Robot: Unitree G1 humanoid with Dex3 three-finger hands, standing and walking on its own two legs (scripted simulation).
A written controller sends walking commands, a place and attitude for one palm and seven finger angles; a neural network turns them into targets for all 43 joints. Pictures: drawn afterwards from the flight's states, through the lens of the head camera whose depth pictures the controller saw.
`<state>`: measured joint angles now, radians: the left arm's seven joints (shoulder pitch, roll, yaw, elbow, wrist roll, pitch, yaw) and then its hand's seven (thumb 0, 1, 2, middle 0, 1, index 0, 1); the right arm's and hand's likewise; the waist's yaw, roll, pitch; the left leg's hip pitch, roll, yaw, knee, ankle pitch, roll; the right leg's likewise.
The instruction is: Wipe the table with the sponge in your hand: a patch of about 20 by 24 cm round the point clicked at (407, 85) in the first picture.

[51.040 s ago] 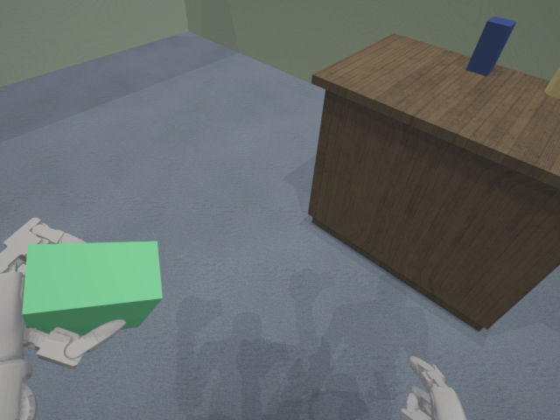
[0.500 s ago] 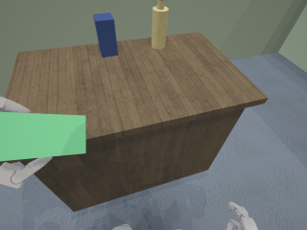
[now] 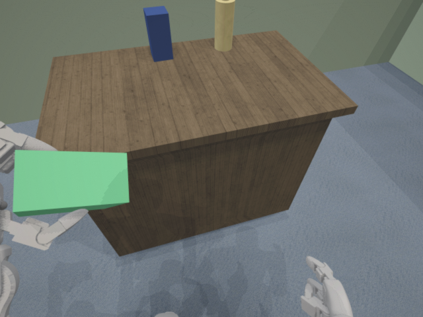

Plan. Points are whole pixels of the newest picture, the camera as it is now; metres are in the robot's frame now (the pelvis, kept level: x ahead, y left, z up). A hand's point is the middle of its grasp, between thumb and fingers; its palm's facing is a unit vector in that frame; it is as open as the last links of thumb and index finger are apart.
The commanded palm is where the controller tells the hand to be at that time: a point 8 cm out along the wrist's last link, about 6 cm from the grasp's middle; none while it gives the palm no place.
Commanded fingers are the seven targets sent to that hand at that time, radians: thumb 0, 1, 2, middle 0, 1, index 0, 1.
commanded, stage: step back with the hand held close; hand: left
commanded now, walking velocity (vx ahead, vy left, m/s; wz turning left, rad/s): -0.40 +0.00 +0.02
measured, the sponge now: (85, 185) +0.24 +0.20 +0.19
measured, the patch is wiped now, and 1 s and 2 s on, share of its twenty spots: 0.95 0.95 0.95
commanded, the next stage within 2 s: stop stepping back and stand still in 0.08 s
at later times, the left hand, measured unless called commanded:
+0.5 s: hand out of the picture +0.05 +0.26 +0.21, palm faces +0.52 -0.79 -0.33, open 10.4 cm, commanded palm +0.01 +0.28 +0.23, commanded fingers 0.00 0.10 1.30 -1.20 -1.60 -1.20 -1.60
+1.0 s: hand out of the picture +0.02 +0.23 +0.19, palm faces +0.40 -0.85 -0.33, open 10.4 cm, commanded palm -0.04 +0.28 +0.23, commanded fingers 0.00 0.10 1.30 -1.20 -1.60 -1.20 -1.60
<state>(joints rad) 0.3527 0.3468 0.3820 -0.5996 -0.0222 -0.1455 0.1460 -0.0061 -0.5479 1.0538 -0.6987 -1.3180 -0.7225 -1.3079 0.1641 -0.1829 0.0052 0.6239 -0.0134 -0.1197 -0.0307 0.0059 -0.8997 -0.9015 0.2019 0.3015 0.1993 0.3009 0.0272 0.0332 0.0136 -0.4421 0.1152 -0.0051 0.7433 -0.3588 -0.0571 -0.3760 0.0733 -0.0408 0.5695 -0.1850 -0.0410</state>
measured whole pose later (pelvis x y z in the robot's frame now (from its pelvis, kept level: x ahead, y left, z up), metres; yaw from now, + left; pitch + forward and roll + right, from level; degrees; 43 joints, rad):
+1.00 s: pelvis -0.20 -0.01 +0.01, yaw +1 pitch -2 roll -2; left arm 0.40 0.34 0.33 -0.50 -0.04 -0.10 0.11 -0.01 -0.55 1.06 -0.70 -1.32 -0.72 -1.31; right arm 0.23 -0.21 0.02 0.66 0.02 -0.08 -0.03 0.01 -0.90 -0.90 0.20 0.30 0.20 0.30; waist 0.00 0.03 -0.02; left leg -0.42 0.05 0.04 0.83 -0.36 0.01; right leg -0.21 0.02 -0.08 0.51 -0.27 -0.03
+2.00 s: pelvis -0.18 +0.02 +0.02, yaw -1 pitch +0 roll -2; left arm 0.46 0.37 0.36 -0.55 -0.05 -0.13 0.15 -0.01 -0.55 1.06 -0.70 -1.32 -0.72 -1.31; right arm 0.18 -0.20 0.02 0.60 0.01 -0.09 -0.06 0.01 -0.90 -0.90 0.20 0.30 0.20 0.30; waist -0.01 0.01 0.02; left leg -0.30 0.03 0.05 0.50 -0.20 0.02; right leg -0.19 0.01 -0.02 0.42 -0.23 0.01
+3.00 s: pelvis -0.18 +0.01 +0.02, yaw -1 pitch +0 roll -1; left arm 0.47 0.38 0.36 -0.56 -0.05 -0.13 0.15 -0.01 -0.55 1.06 -0.70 -1.32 -0.72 -1.31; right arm 0.17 -0.21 0.01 0.60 0.01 -0.09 -0.06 0.01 -0.90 -0.90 0.20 0.30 0.20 0.30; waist -0.02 0.03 0.02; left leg -0.28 0.03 0.05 0.48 -0.21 0.02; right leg -0.18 0.01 -0.02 0.42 -0.24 0.01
